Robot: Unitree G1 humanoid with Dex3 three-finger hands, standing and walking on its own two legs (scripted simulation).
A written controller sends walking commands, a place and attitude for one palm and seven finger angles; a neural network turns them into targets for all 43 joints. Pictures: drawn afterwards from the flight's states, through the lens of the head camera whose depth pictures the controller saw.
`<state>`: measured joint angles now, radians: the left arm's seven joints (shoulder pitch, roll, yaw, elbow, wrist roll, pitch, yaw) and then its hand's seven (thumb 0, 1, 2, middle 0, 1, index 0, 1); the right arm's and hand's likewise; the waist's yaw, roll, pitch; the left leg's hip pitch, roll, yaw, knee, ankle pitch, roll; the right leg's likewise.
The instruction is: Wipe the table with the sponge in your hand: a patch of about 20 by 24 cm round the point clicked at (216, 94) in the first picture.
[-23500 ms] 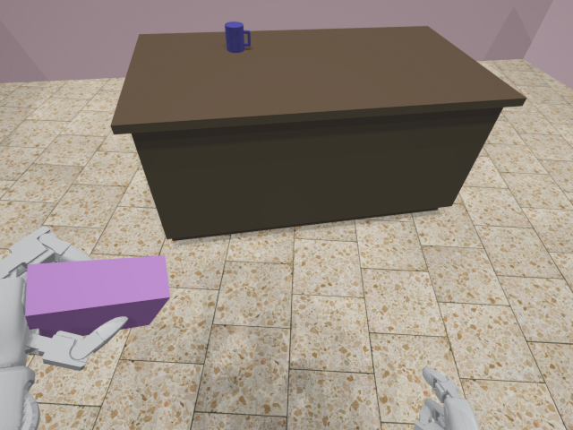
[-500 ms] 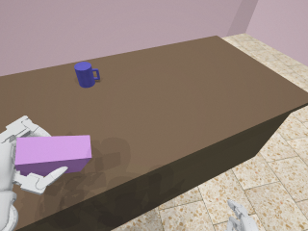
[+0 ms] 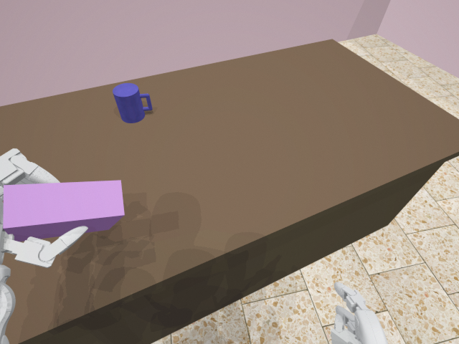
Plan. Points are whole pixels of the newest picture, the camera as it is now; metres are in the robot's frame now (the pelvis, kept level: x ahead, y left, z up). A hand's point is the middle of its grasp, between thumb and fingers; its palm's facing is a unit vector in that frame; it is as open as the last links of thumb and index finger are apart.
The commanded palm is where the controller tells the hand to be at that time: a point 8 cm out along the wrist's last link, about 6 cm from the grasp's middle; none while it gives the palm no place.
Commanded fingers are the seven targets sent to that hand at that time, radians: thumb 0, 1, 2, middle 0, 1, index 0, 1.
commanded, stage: come to a stop and stand still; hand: left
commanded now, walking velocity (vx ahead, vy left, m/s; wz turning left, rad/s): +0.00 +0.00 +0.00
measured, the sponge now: (83, 210) +0.25 +0.23 +0.15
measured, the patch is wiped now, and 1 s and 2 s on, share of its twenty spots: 0.00 0.00 0.00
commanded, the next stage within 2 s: look again from close up in 1.08 s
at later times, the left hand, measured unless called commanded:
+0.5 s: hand (49, 201) +0.25 +0.28 +0.16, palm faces +0.35 -0.86 -0.38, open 9.2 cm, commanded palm +0.19 +0.31 +0.18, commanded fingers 0.00 0.10 1.30 -1.20 -1.60 -1.20 -1.60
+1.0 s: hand (49, 219) +0.23 +0.27 +0.15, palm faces +0.36 -0.86 -0.37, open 9.2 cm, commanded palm +0.17 +0.30 +0.18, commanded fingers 0.00 0.10 1.30 -1.20 -1.60 -1.20 -1.60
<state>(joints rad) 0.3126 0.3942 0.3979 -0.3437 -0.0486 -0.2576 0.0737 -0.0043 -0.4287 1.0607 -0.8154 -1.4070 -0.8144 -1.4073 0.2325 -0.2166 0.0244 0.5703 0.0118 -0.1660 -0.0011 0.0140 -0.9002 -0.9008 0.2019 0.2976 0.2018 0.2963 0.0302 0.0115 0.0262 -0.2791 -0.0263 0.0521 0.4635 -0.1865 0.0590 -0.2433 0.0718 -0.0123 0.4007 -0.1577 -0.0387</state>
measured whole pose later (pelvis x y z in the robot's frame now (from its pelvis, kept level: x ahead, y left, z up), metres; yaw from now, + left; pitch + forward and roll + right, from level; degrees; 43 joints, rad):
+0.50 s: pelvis +0.04 +0.03 +0.00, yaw +1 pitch +0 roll -1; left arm 0.42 0.40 0.36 -0.46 -0.04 -0.24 0.06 0.00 -0.43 1.06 -0.82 -1.40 -0.82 -1.40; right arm 0.16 -0.17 0.04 0.55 0.00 -0.14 -0.02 0.01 -0.90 -0.90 0.20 0.30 0.20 0.30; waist 0.02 -0.04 0.03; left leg -0.22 -0.07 0.05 0.44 -0.23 0.09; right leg -0.19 0.03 -0.01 0.41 -0.22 -0.01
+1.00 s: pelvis +0.02 +0.02 +0.00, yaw +1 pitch -1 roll -2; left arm 0.43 0.37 0.34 -0.42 -0.03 -0.22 0.08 0.00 -0.43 1.06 -0.82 -1.40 -0.82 -1.40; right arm 0.24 -0.20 0.03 0.59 0.01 -0.13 -0.05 0.02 -0.90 -0.90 0.20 0.30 0.20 0.30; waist 0.01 -0.02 0.03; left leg -0.23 -0.05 0.05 0.42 -0.19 0.09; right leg -0.18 0.05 -0.02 0.35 -0.16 -0.02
